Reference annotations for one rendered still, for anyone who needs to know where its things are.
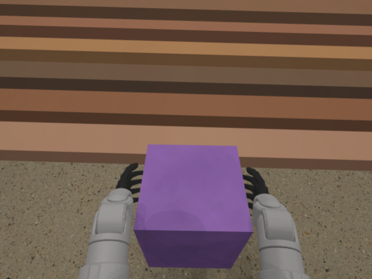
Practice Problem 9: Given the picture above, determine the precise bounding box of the robot right forearm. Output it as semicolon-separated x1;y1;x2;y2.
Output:
253;194;310;279

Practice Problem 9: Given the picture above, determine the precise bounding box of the robot left forearm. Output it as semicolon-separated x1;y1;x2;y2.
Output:
78;188;133;279

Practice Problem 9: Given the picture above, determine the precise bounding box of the robot right hand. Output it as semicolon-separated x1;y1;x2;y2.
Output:
242;167;269;210

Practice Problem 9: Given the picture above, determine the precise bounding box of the robot left hand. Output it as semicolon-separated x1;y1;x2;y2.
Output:
116;163;143;203

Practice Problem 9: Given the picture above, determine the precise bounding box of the carton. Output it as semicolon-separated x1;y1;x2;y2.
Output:
133;144;253;269

